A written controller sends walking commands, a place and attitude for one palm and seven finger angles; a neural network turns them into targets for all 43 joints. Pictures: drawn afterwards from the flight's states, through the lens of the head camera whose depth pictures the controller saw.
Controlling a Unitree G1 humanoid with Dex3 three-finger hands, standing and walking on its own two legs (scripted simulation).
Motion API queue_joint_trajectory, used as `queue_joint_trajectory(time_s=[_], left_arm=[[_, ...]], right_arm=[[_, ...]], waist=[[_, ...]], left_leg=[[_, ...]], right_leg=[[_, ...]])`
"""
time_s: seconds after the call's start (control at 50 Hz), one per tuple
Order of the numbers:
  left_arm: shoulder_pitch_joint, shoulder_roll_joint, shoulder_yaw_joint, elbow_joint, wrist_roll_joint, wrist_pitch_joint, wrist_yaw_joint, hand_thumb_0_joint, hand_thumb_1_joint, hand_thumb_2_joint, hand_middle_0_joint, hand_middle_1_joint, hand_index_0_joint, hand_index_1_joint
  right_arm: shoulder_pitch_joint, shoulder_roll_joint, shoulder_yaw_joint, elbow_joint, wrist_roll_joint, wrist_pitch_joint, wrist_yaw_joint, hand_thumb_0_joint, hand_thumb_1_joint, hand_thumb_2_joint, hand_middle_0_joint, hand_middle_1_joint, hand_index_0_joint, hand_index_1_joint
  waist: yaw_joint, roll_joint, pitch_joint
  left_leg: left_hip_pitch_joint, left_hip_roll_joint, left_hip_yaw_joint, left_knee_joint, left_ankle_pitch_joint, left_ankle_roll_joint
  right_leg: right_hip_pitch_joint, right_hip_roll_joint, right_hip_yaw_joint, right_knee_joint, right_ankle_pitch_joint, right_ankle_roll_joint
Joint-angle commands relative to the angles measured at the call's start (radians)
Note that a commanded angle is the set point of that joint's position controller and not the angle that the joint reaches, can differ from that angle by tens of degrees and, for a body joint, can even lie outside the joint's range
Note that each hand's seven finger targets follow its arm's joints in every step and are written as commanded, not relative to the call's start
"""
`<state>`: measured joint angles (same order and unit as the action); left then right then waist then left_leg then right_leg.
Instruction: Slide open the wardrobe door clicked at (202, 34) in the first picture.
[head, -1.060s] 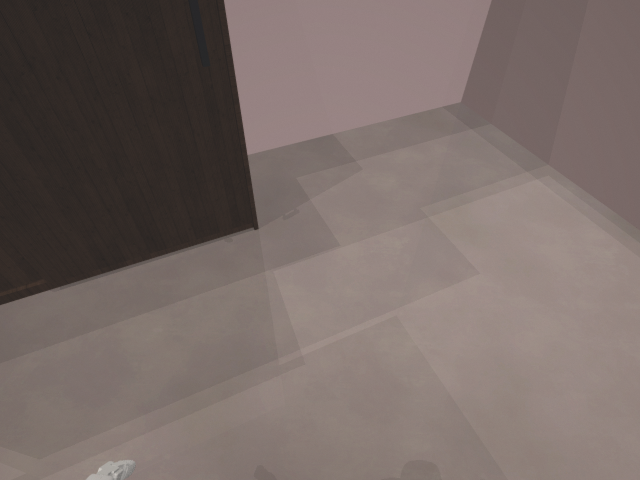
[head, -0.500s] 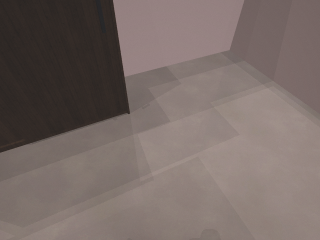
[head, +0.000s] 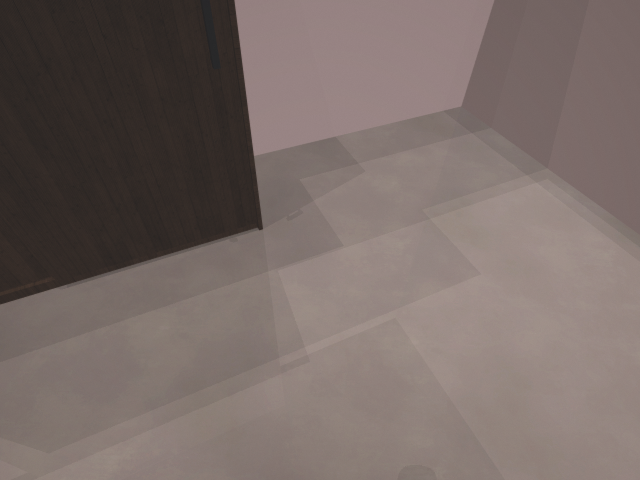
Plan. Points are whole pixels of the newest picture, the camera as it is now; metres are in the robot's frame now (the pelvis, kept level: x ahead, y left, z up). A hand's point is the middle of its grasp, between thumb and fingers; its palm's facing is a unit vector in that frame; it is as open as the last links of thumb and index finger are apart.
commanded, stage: look at it before walking up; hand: right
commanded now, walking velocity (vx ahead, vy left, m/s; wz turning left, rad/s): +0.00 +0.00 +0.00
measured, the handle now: (207, 20) +1.18 +0.38 +0.10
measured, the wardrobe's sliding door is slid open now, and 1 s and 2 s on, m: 0.00 0.00 0.00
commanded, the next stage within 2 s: walk to a spot facing it in 0.38 s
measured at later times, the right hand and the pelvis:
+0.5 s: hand out of the picture +0.08 -0.24 -0.16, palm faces -0.03 +0.94 -0.33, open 7.4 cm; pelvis +0.01 +0.00 +0.00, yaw +0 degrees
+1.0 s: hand out of the picture +0.10 -0.20 -0.20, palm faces -0.12 +0.99 -0.12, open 7.4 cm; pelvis +0.12 -0.02 -0.02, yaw +9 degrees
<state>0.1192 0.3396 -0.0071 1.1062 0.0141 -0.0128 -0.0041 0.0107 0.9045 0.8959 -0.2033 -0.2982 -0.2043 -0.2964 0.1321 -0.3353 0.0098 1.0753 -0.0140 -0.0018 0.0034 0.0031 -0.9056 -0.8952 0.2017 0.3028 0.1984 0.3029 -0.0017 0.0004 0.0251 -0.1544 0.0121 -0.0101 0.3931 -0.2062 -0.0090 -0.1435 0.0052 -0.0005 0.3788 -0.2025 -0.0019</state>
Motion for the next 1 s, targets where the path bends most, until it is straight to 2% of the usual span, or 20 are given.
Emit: queue_joint_trajectory(time_s=[0.0,0.46,0.5,0.54,0.58,0.62,0.66,0.72,0.74,0.76,0.78,0.8,0.82,0.84,0.86,0.88,0.9,0.92,0.96,0.98], left_arm=[[-0.054,0.203,0.046,-0.059,-0.006,-0.021,0.013,0.000,0.900,0.900,-0.200,-0.300,-0.200,-0.300],[-0.055,0.204,0.043,-0.053,-0.008,-0.022,0.016,0.000,0.900,0.900,-0.200,-0.300,-0.200,-0.300],[0.010,0.080,0.015,-0.024,0.001,-0.005,0.012,0.000,0.900,0.900,-0.200,-0.300,-0.200,-0.300],[0.042,0.084,0.022,-0.027,0.007,0.004,0.009,0.000,0.900,0.900,-0.200,-0.300,-0.200,-0.300],[0.057,0.099,0.034,-0.045,0.010,0.008,0.008,0.000,0.900,0.900,-0.200,-0.300,-0.200,-0.300],[0.077,0.106,0.045,-0.062,0.009,0.003,0.008,0.000,0.900,0.900,-0.200,-0.300,-0.200,-0.300],[0.087,0.088,0.052,-0.084,0.007,-0.009,0.010,0.000,0.900,0.900,-0.200,-0.300,-0.200,-0.300],[0.089,0.027,0.050,-0.109,0.001,-0.030,0.010,0.000,0.900,0.900,-0.200,-0.300,-0.200,-0.300],[0.075,0.005,0.049,-0.123,0.000,-0.037,0.011,0.000,0.900,0.900,-0.200,-0.300,-0.200,-0.300],[0.047,-0.004,0.047,-0.138,-0.001,-0.046,0.013,0.000,0.900,0.900,-0.200,-0.300,-0.200,-0.300],[0.041,-0.013,0.047,-0.145,-0.004,-0.054,0.014,0.000,0.900,0.900,-0.200,-0.300,-0.200,-0.300],[0.061,-0.026,0.048,-0.137,-0.006,-0.060,0.015,0.000,0.900,0.900,-0.200,-0.300,-0.200,-0.300],[0.124,-0.030,0.049,-0.115,-0.009,-0.065,0.014,0.000,0.900,0.900,-0.200,-0.300,-0.200,-0.300],[0.258,-0.023,0.054,-0.071,-0.006,-0.072,0.019,0.000,0.900,0.900,-0.200,-0.300,-0.200,-0.300],[0.437,0.080,0.084,-0.008,0.012,-0.077,0.031,0.000,0.900,0.900,-0.200,-0.300,-0.200,-0.300],[0.529,0.067,0.079,0.032,0.014,-0.072,0.041,0.000,0.900,0.900,-0.200,-0.300,-0.200,-0.300],[0.508,-0.003,0.057,0.028,0.009,-0.068,0.046,0.000,0.900,0.900,-0.200,-0.300,-0.200,-0.300],[0.457,-0.030,0.054,0.007,0.009,-0.071,0.046,0.000,0.900,0.900,-0.200,-0.300,-0.200,-0.300],[0.394,-0.055,0.047,-0.008,0.011,-0.083,0.050,0.000,0.900,0.900,-0.200,-0.300,-0.200,-0.300],[0.389,-0.068,0.042,-0.008,0.010,-0.086,0.052,0.000,0.900,0.900,-0.200,-0.300,-0.200,-0.300]], right_arm=[[-0.039,-0.210,-0.043,-0.060,0.002,-0.026,-0.015,0.000,-0.900,-0.900,0.200,0.300,0.200,0.300],[-0.031,-0.208,-0.043,-0.050,0.002,-0.026,-0.016,0.000,-0.900,-0.900,0.200,0.300,0.200,0.300],[0.041,-0.086,-0.018,-0.020,0.002,-0.004,-0.018,0.000,-0.900,-0.900,0.200,0.300,0.200,0.300],[0.071,-0.087,-0.025,-0.026,-0.005,0.010,-0.008,0.000,-0.900,-0.900,0.200,0.300,0.200,0.300],[0.089,-0.091,-0.037,-0.046,-0.010,0.015,0.005,0.000,-0.900,-0.900,0.200,0.300,0.200,0.300],[0.127,-0.082,-0.048,-0.065,-0.012,0.012,0.012,0.000,-0.900,-0.900,0.200,0.300,0.200,0.300],[0.179,-0.067,-0.058,-0.075,-0.012,0.000,0.015,0.000,-0.900,-0.900,0.200,0.300,0.200,0.300],[0.257,-0.086,-0.076,-0.065,-0.009,-0.018,0.006,0.000,-0.900,-0.900,0.200,0.300,0.200,0.300],[0.287,-0.095,-0.085,-0.057,-0.008,-0.025,-0.001,0.000,-0.900,-0.900,0.200,0.300,0.200,0.300],[0.317,-0.091,-0.089,-0.049,-0.009,-0.033,-0.008,0.000,-0.900,-0.900,0.200,0.300,0.200,0.300],[0.327,-0.088,-0.092,-0.044,-0.012,-0.037,-0.013,0.000,-0.900,-0.900,0.200,0.300,0.200,0.300],[0.315,-0.083,-0.095,-0.040,-0.013,-0.038,-0.016,0.000,-0.900,-0.900,0.200,0.300,0.200,0.300],[0.273,-0.072,-0.095,-0.048,-0.009,-0.037,-0.016,0.000,-0.900,-0.900,0.200,0.300,0.200,0.300],[0.214,-0.042,-0.093,-0.064,-0.002,-0.034,-0.012,0.000,-0.900,-0.900,0.200,0.300,0.200,0.300],[0.168,0.040,-0.083,-0.106,0.005,-0.034,0.002,0.000,-0.900,-0.900,0.200,0.300,0.200,0.300],[0.068,0.048,-0.077,-0.140,-0.006,-0.045,-0.005,0.000,-0.900,-0.900,0.200,0.300,0.200,0.300],[0.046,0.036,-0.082,-0.135,-0.007,-0.039,-0.005,0.000,-0.900,-0.900,0.200,0.300,0.200,0.300],[0.044,0.048,-0.080,-0.124,-0.009,-0.037,0.006,0.000,-0.900,-0.900,0.200,0.300,0.200,0.300],[0.087,0.104,-0.079,-0.107,-0.016,-0.017,0.020,0.000,-0.900,-0.900,0.200,0.300,0.200,0.300],[0.091,0.117,-0.078,-0.110,-0.016,-0.008,0.026,0.000,-0.900,-0.900,0.200,0.300,0.200,0.300]], waist=[[0.000,0.012,-0.037],[-0.001,-0.001,-0.052],[-0.001,0.007,-0.065],[-0.002,0.008,0.000],[-0.003,0.005,0.085],[-0.008,0.000,0.108],[-0.020,0.035,0.103],[-0.030,0.159,0.056],[-0.037,0.206,0.060],[-0.049,0.204,0.071],[-0.048,0.163,0.065],[-0.034,0.138,0.041],[0.005,0.111,0.025],[0.081,0.042,-0.017],[0.134,-0.248,-0.059],[0.155,-0.306,0.045],[0.128,-0.119,0.121],[0.097,0.002,0.134],[0.041,-0.085,0.147],[0.028,-0.131,0.156]], left_leg=[[-0.014,0.109,-0.097,-0.076,0.072,0.038],[0.019,0.109,-0.089,-0.074,0.139,0.037],[0.002,0.095,-0.092,-0.064,-0.013,0.025],[-0.072,0.072,-0.116,-0.060,-0.239,0.036],[-0.140,0.049,-0.139,-0.042,-0.348,0.052],[-0.174,0.032,-0.155,-0.003,-0.373,0.070],[-0.158,0.040,-0.203,0.010,-0.348,0.094],[-0.032,0.144,-0.365,-0.051,-0.252,0.164],[0.025,0.206,-0.445,-0.081,-0.149,0.203],[0.076,0.242,-0.488,-0.080,0.019,0.238],[0.108,0.256,-0.475,-0.052,0.148,0.256],[0.101,0.242,-0.430,-0.004,0.223,0.247],[0.012,0.205,-0.361,0.062,0.235,0.216],[-0.194,0.109,-0.251,0.227,0.221,0.157],[-0.466,-0.060,-0.048,0.564,-0.019,0.072],[-0.637,-0.046,-0.004,0.752,-0.304,0.049],[-0.654,0.013,-0.045,0.830,-0.258,0.050],[-0.651,0.046,-0.030,0.852,-0.220,0.050],[-0.633,0.056,0.010,0.868,-0.145,0.040],[-0.618,0.052,0.036,0.846,-0.107,0.039]], right_leg=[[0.007,-0.118,0.101,-0.065,0.097,-0.026],[0.025,-0.126,0.100,-0.072,0.151,-0.024],[0.037,-0.120,0.065,-0.050,0.017,-0.004],[-0.017,-0.119,0.061,-0.050,-0.221,-0.011],[-0.088,-0.127,0.071,-0.053,-0.375,-0.025],[-0.112,-0.144,0.085,-0.023,-0.423,-0.043],[-0.139,-0.136,0.062,0.063,-0.377,-0.049],[-0.247,-0.065,-0.061,0.282,-0.284,-0.010],[-0.310,-0.044,-0.099,0.350,-0.264,0.005],[-0.365,-0.050,-0.095,0.379,-0.286,0.012],[-0.373,-0.061,-0.087,0.364,-0.309,0.012],[-0.315,-0.068,-0.082,0.300,-0.305,0.007],[-0.175,-0.073,-0.081,0.195,-0.248,-0.005],[0.112,-0.089,-0.035,0.021,-0.148,-0.031],[0.360,-0.336,0.280,-0.070,-0.014,-0.109],[0.380,-0.474,0.383,-0.116,0.247,-0.125],[0.290,-0.482,0.313,-0.093,0.376,-0.152],[0.261,-0.452,0.232,-0.081,0.417,-0.165],[0.207,-0.362,0.044,-0.107,0.422,-0.100],[0.176,-0.319,-0.028,-0.123,0.415,-0.080]])
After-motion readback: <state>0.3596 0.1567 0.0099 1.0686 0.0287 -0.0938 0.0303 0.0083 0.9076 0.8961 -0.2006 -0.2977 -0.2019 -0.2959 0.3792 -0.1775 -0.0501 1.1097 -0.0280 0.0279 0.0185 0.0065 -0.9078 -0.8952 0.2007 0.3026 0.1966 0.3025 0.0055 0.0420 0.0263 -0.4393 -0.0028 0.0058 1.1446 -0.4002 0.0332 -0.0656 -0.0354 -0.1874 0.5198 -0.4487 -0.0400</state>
